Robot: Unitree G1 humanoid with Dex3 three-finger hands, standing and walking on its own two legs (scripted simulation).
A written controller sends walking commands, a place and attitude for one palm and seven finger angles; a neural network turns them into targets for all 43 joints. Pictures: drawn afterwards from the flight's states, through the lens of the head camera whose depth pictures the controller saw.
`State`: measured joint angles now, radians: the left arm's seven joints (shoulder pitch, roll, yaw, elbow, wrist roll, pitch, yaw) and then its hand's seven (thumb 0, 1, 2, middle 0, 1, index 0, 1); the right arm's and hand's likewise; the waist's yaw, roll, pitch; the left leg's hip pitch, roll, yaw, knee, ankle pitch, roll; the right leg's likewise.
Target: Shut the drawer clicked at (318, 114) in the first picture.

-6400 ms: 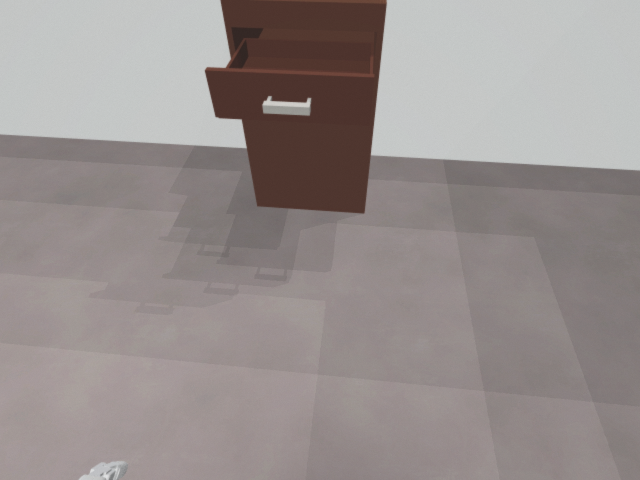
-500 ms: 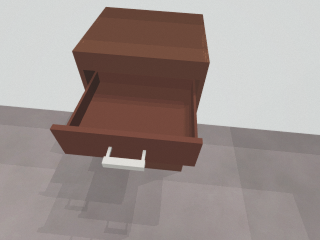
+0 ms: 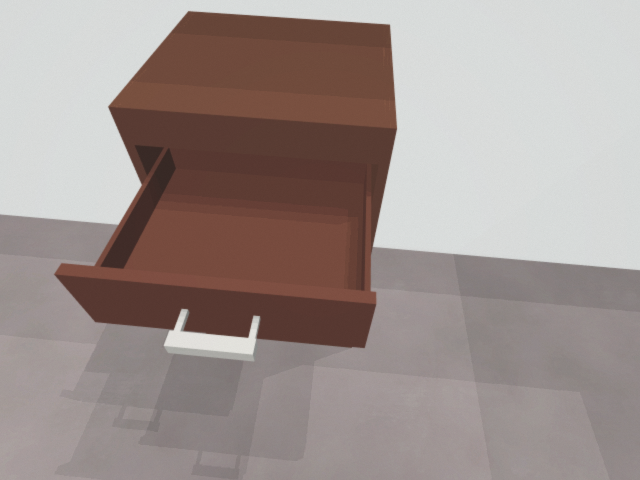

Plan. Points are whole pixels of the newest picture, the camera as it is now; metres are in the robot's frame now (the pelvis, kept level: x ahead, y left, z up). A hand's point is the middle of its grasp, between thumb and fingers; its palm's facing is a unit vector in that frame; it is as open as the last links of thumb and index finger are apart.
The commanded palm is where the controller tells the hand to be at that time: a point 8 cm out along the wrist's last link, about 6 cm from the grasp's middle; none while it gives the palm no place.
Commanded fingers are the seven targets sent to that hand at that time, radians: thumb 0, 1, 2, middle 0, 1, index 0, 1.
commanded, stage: come to a stop and stand still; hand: left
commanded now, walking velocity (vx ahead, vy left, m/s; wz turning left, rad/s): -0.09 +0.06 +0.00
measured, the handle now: (215, 332) +0.32 +0.17 -0.06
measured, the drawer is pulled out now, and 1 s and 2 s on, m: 0.30 0.30 0.30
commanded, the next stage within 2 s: look again from close up in 0.74 s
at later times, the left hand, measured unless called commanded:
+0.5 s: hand out of the picture -0.01 +0.24 -0.17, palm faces -0.01 -0.97 -0.24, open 7.4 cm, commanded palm none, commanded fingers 0.00 0.90 0.90 -0.20 -0.30 -0.20 -0.30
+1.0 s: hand out of the picture -0.09 +0.22 -0.17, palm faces +0.00 -0.99 -0.17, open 7.4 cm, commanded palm none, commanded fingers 0.00 0.90 0.90 -0.20 -0.30 -0.20 -0.30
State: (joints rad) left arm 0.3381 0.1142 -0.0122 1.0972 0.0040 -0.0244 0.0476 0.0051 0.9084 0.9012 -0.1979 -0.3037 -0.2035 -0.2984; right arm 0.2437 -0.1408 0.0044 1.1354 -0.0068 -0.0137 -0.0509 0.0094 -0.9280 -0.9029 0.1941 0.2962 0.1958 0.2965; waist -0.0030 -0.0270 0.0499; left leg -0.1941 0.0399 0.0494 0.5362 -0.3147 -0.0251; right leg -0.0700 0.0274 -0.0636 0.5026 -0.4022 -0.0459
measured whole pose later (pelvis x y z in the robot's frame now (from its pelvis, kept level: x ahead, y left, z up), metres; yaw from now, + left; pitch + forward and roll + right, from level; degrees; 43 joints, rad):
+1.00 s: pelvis -0.05 +0.06 +0.01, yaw +0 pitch -1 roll +0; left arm 0.37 0.14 -0.03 1.10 0.01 0.00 0.04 0.01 0.91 0.90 -0.20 -0.30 -0.20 -0.30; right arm 0.29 -0.15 0.01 1.09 -0.01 -0.02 -0.02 0.01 -0.92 -0.90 0.20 0.30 0.20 0.30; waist 0.01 -0.01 0.05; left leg -0.25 -0.05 0.06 0.45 -0.19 0.07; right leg -0.14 -0.03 -0.02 0.46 -0.31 0.02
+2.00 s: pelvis -0.01 +0.00 +0.00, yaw +0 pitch -1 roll +1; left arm 0.37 0.10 -0.02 1.12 0.00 -0.03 0.05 0.01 0.91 0.90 -0.20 -0.30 -0.20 -0.30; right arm 0.27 -0.13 0.01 1.15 -0.01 -0.01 -0.05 0.01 -0.92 -0.90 0.19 0.30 0.20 0.30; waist 0.00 -0.02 0.05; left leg -0.20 0.02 0.02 0.50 -0.29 -0.02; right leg -0.06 0.04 -0.05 0.46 -0.38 -0.06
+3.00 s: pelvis -0.05 +0.03 +0.00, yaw +0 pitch -1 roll -1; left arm 0.36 0.10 -0.03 1.10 0.01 -0.04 0.05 0.01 0.91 0.90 -0.20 -0.30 -0.20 -0.30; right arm 0.31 -0.12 0.01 1.11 -0.02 -0.01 -0.02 0.01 -0.92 -0.90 0.20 0.30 0.20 0.30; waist -0.01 0.02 0.06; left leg -0.29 0.01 0.01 0.53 -0.23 0.01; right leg -0.13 0.04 -0.06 0.45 -0.30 -0.03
